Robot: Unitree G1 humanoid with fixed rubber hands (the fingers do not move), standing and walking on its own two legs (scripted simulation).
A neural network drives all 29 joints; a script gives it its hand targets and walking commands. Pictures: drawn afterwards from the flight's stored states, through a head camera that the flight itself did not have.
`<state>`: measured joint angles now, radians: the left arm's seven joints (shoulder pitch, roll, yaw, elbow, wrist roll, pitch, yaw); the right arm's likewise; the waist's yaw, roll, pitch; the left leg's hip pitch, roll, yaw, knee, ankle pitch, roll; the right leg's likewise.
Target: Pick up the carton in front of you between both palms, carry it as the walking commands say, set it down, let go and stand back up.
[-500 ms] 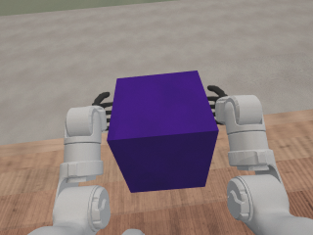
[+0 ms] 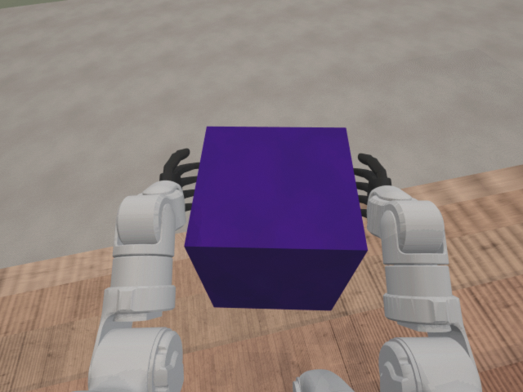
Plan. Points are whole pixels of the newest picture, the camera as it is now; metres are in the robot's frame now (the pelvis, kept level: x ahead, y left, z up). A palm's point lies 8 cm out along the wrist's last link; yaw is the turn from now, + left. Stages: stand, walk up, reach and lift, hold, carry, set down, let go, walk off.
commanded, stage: carry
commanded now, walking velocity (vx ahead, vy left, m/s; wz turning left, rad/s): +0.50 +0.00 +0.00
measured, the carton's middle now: (273, 225) +0.36 -0.03 +0.04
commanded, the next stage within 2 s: none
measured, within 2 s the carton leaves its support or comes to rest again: neither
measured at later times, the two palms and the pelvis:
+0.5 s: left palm (205, 161) +0.67 +0.12 -0.08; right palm (317, 140) +0.71 -0.17 -0.08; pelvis +0.35 -0.07 -0.18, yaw +2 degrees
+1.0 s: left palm (229, 122) +1.04 +0.08 -0.24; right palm (310, 121) +1.01 -0.22 -0.25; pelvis +0.69 -0.04 -0.34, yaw +1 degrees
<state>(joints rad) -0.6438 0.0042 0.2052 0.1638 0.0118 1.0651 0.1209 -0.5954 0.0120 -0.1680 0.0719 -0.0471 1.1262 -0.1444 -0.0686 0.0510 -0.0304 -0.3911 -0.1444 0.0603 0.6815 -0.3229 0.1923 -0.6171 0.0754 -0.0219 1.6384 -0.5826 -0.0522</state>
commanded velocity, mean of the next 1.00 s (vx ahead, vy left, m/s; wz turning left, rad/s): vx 0.50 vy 0.00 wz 0.00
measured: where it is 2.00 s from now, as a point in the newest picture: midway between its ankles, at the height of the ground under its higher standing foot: (273, 208)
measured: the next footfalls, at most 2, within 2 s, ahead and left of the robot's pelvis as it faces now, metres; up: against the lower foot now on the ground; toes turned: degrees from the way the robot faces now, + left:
right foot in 0.34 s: +0.39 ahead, -0.11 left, -0.16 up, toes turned +0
left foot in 0.82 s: +0.71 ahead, +0.01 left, -0.32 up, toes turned +2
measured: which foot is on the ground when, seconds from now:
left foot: down 0.00-0.34, up 0.36-0.80, down 0.82-1.00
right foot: up 0.00-0.32, down 0.34-0.82, up 0.84-1.00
